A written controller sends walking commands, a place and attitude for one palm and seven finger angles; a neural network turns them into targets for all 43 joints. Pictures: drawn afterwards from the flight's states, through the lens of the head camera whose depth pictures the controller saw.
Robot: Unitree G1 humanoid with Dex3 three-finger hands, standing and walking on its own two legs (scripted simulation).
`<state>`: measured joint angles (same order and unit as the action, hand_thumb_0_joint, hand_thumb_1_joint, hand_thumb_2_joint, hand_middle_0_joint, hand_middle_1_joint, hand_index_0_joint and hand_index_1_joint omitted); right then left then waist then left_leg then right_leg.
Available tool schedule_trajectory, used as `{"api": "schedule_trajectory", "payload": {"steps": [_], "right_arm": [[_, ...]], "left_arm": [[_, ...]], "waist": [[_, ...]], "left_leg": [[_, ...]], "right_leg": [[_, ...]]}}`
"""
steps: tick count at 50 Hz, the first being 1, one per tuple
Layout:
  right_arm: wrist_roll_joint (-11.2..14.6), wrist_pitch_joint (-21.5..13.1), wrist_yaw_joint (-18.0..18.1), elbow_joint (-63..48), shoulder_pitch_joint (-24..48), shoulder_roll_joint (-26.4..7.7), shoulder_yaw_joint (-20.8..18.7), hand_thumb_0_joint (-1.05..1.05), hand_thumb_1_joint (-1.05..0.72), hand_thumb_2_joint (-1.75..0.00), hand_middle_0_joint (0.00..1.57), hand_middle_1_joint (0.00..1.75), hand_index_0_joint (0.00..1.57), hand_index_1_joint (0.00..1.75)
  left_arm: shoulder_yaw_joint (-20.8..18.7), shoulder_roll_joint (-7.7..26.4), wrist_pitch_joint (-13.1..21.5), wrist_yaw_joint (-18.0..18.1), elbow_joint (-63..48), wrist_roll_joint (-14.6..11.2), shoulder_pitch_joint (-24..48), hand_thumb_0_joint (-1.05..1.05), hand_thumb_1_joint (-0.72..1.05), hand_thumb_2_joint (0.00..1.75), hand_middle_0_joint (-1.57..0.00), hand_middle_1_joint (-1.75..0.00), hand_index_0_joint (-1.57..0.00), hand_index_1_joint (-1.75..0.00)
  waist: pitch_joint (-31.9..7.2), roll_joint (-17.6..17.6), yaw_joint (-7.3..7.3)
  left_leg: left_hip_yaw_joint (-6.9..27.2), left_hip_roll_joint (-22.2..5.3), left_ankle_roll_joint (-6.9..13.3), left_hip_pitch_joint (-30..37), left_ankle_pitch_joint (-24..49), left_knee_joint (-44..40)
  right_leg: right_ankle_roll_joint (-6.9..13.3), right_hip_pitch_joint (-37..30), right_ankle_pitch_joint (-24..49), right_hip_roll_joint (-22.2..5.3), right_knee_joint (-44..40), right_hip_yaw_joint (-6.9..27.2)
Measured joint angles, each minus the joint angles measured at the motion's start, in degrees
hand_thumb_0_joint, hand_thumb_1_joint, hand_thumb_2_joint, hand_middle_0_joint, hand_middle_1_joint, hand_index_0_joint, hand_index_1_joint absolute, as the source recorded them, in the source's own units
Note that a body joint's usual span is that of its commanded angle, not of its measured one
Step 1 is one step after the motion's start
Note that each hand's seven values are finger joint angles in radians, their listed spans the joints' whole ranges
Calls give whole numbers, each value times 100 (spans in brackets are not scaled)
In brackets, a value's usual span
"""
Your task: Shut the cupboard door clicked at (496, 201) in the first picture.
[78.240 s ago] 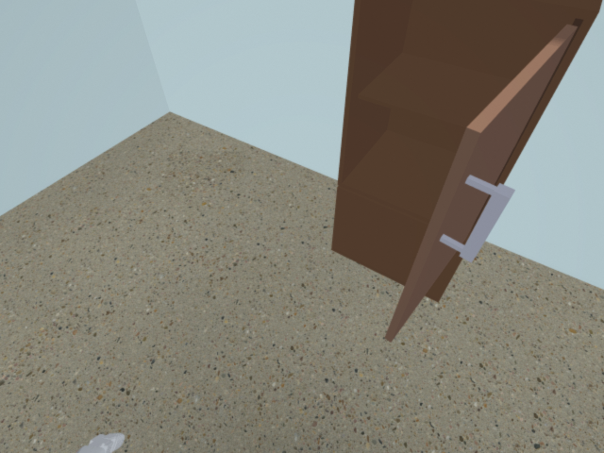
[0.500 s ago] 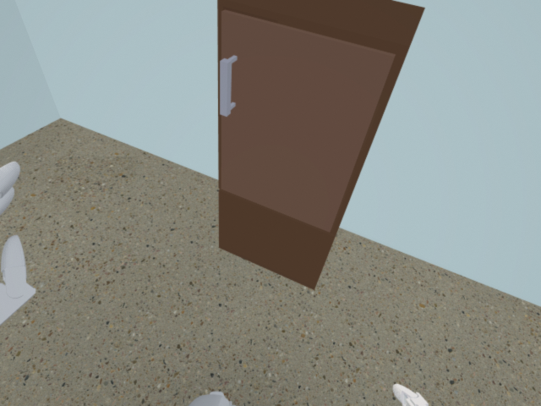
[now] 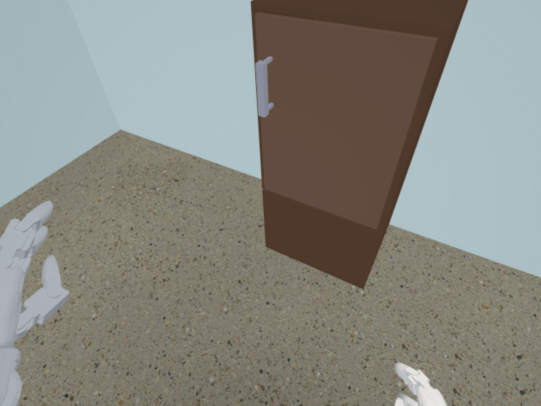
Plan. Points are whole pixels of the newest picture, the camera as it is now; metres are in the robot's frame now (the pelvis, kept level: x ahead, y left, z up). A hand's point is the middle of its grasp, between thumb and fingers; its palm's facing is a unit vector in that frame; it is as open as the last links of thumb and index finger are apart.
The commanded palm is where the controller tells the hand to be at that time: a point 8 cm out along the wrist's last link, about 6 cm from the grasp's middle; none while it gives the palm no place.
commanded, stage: let the arm hang, fingers relaxed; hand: left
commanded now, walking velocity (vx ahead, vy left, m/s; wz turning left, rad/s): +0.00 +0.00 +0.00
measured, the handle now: (266, 87) +0.89 +0.07 +0.06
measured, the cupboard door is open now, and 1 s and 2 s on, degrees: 0 0 0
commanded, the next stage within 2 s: look to check the result in 1.04 s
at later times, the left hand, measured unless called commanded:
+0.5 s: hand out of the picture -0.01 +0.20 -0.16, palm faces +0.06 -0.98 -0.21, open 7.2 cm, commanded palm none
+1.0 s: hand out of the picture -0.04 +0.18 -0.16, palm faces +0.05 -0.99 -0.12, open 7.4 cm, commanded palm none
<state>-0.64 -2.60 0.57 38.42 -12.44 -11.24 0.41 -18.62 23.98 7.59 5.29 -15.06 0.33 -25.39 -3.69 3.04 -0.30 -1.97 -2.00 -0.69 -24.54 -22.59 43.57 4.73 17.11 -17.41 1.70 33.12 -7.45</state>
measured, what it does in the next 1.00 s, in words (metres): stands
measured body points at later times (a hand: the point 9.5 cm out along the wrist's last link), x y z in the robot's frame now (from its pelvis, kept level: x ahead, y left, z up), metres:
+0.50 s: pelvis +0.01 +0.02 +0.02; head +0.01 +0.02 +0.47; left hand -0.02 +0.25 -0.14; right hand -0.02 -0.19 -0.15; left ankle +0.03 +0.14 -0.73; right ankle +0.00 -0.07 -0.73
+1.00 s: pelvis +0.00 +0.05 +0.02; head -0.01 +0.05 +0.47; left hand -0.04 +0.24 -0.15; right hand -0.04 -0.15 -0.15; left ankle +0.03 +0.14 -0.73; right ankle +0.00 -0.07 -0.73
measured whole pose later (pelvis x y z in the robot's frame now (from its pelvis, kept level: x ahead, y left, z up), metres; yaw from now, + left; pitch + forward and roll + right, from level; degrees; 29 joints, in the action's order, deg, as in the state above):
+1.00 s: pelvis +0.00 +0.05 +0.02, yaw -1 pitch -2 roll +0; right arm -1.0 0.7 2.4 65.0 -20.8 -5.3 0.5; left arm -0.3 4.3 0.3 2.0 67.0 0.5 -20.5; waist 0.2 -0.1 0.3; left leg -6.6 -0.7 1.8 -10.4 -10.2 22.7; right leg 0.1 8.5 -12.4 -1.9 23.2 -5.0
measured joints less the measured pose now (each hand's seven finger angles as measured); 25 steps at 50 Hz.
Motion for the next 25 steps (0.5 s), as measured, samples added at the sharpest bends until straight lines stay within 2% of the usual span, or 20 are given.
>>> {"api": "schedule_trajectory", "payload": {"steps": [3, 6, 8, 9, 10, 11, 13, 15, 19, 25], "right_arm": [[-44, 311, -34, 309, -3, -277, -96, 1, -91, -90, 20, 30, 20, 30], [-96, 520, -25, 472, -11, -337, -130, 1, -91, -90, 20, 30, 20, 30], [-129, 539, -14, 620, -58, -317, -122, 1, -91, -90, 20, 30, 20, 30], [-141, 536, -2, 766, -74, -268, -105, 1, -91, -90, 20, 30, 20, 30], [-148, 538, 6, 934, -108, -207, -78, 1, -91, -90, 20, 30, 20, 30], [-147, 533, 21, 1094, -187, -134, -59, 1, -91, -90, 20, 30, 20, 30], [-151, 531, 56, 1410, -345, -3, -23, 1, -91, -90, 20, 30, 20, 30], [-138, 525, 84, 1671, -453, 86, -7, 1, -91, -90, 20, 30, 20, 30], [-88, 467, 121, 2051, -589, 192, 0, 1, -91, -90, 20, 30, 20, 30], [-39, 402, 145, 2424, -693, 346, 37, 1, -91, -90, 20, 30, 20, 30]], "left_arm": [[712, -600, -596, -266, 2183, 90, 764, 0, 89, 90, -20, -30, -20, -30], [1303, -1073, -993, -399, 4035, 109, 1057, 0, 90, 90, -19, -30, -19, -30], [1640, -1355, -1110, -474, 5001, 85, 1046, 1, 90, 90, -19, -30, -19, -30], [1767, -1477, -1148, -503, 5448, 70, 1034, 1, 90, 90, -19, -30, -19, -30], [1817, -1602, -1162, -504, 5841, 25, 1002, 1, 91, 89, -20, -30, -19, -30], [1619, -1669, -1074, -397, 6047, -100, 1007, -2, 95, 89, -20, -30, -20, -30], [1505, -1560, -951, -351, 6370, -75, 1053, -6, 101, 89, -21, -30, -20, -30], [1556, -1439, -883, -391, 6699, -31, 1039, -7, 103, 89, -21, -30, -20, -30], [1675, -1350, -830, -426, 7333, -14, 885, -5, 99, 89, -21, -30, -20, -30], [1758, -1437, -815, -400, 7959, -19, 702, -1, 94, 89, -20, -30, -20, -30]], "waist": [[50, 74, 4], [307, -42, 122], [457, -119, 227], [534, -227, 256], [583, -338, 253], [596, -421, 222], [595, -518, 108], [589, -514, 47], [562, -396, 53], [552, -217, 73]], "left_leg": [[-86, 85, -12, 41, -372, 237], [-95, 64, -19, 327, -203, -101], [-2, -22, -4, 592, 625, -599], [2, -30, -31, 647, 796, -646], [-7, -43, -57, 708, 770, -687], [21, -68, -78, 741, 720, -766], [51, -111, -106, 830, 756, -1030], [40, -147, -109, 928, 883, -1295], [-67, -153, -71, 1151, 1046, -1669], [-216, -86, 10, 1404, 1168, -1988]], "right_leg": [[-54, 1, -292, -261, 385, -70], [-92, -93, -426, -374, 581, -112], [-119, -155, -476, -320, 636, -170], [-136, -206, -486, -317, 627, -174], [-140, -283, -437, -298, 525, -168], [-136, -359, -358, -258, 355, -199], [-106, -508, -150, -178, -55, -236], [-115, -644, 53, -112, -433, -228], [-156, -862, 305, -73, -892, -130], [-236, -1036, 448, -126, -1144, 5]]}}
